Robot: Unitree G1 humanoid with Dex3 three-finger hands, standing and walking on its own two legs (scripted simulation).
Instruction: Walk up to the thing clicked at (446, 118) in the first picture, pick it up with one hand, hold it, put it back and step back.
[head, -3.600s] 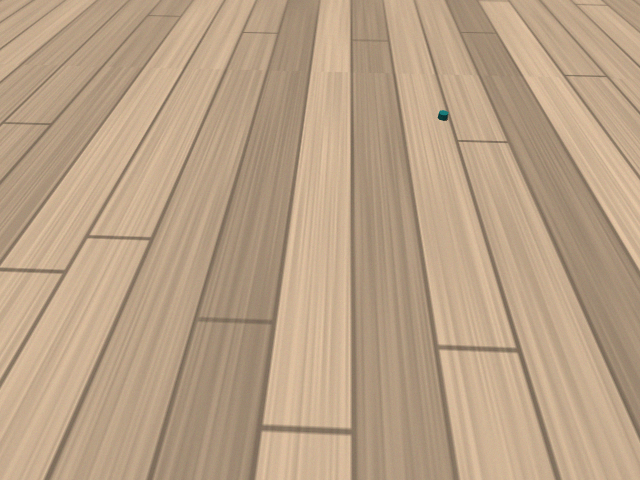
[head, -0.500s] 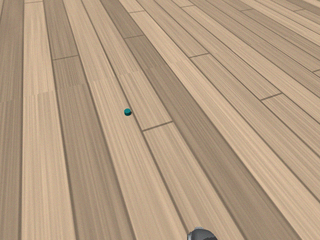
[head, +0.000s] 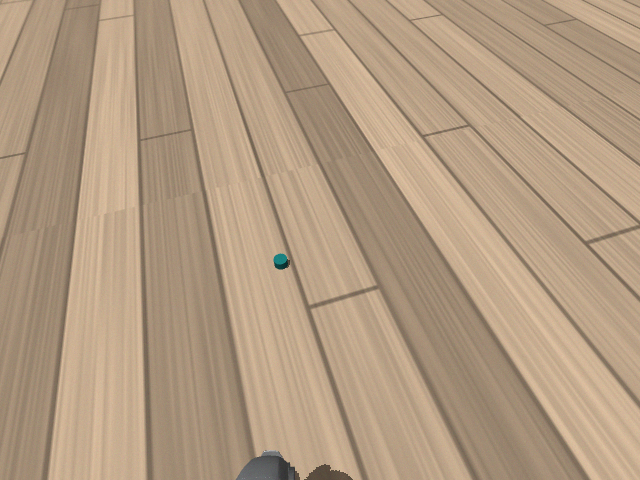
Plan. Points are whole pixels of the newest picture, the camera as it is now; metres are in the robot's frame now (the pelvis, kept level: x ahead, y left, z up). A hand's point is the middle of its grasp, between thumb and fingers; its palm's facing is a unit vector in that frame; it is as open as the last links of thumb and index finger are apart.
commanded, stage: walk up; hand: left
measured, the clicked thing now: (280, 261) +0.97 +0.24 -0.76
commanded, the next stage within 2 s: none
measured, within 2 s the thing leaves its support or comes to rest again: neither
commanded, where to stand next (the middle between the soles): +0.58 +0.02 m, yaw -2 degrees
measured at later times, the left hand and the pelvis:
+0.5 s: hand (157, 382) +0.28 +0.29 -0.14, palm faces -0.10 -0.92 -0.38, open 7.4 cm; pelvis +0.20 +0.02 -0.01, yaw -2 degrees
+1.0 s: hand (166, 325) +0.40 +0.32 -0.17, palm faces -0.05 -0.92 -0.38, open 7.4 cm; pelvis +0.37 +0.04 -0.02, yaw -1 degrees
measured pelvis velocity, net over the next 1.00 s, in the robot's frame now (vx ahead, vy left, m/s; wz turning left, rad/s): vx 0.37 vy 0.04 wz -0.01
